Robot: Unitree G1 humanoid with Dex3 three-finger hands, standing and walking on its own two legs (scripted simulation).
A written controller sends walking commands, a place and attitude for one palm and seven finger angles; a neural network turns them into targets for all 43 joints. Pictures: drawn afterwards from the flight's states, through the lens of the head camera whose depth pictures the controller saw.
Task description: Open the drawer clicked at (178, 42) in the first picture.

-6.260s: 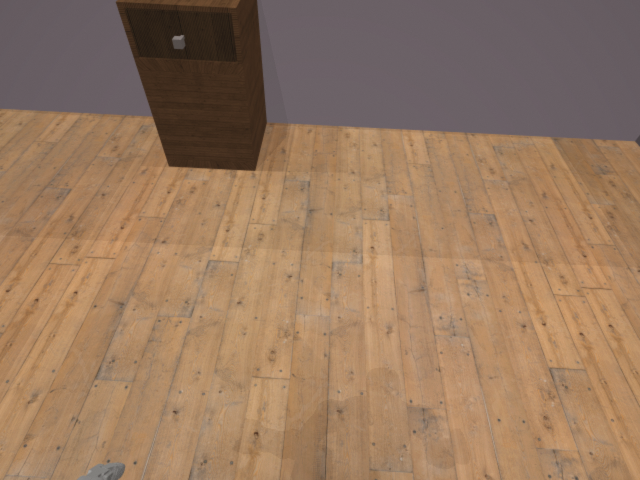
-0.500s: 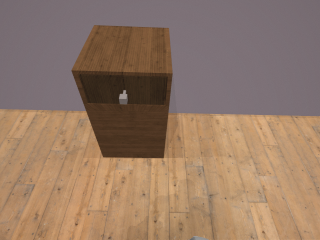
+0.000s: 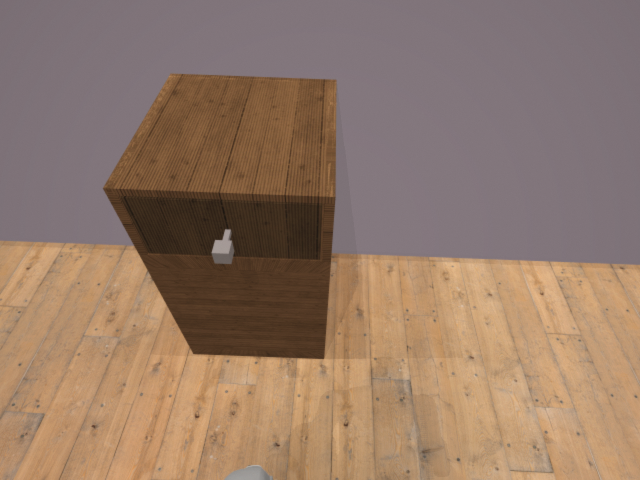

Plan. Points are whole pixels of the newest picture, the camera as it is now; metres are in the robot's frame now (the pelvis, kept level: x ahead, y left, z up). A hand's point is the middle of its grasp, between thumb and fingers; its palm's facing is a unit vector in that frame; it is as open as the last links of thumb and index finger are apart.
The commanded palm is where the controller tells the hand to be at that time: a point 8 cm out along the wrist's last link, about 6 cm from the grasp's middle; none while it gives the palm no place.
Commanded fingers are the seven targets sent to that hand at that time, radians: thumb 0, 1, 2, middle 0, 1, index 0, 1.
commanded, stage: come to a stop and stand still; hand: left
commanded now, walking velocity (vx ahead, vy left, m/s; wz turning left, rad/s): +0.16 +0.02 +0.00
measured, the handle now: (225, 245) +0.55 +0.23 -0.14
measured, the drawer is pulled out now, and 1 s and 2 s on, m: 0.00 0.00 0.00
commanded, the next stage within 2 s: look again from close up in 1.54 s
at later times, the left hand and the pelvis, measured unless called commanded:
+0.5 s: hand (205, 479) +0.15 +0.18 -0.17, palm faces +0.01 -0.95 -0.30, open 7.4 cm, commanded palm none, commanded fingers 0.00 0.90 0.90 -0.20 -0.30 -0.20 -0.30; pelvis +0.08 -0.03 -0.02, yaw -3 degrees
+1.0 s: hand out of the picture +0.08 +0.17 -0.17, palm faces +0.05 -0.97 -0.25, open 7.4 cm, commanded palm none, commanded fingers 0.00 0.90 0.90 -0.20 -0.30 -0.20 -0.30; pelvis +0.06 -0.02 +0.00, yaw -1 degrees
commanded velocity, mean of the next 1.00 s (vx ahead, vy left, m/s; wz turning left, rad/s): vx -0.09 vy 0.05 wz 0.00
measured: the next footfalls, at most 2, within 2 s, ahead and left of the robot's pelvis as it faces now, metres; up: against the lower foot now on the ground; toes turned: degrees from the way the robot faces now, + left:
left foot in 0.08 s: +0.14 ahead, +0.12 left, +0.00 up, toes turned +8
right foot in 0.48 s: +0.11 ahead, -0.11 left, +0.00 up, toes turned +5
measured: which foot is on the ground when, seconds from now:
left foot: up 0.00-0.06, down 0.08-0.48, up 0.50-1.00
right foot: down 0.00-0.08, up 0.10-0.46, down 0.48-1.00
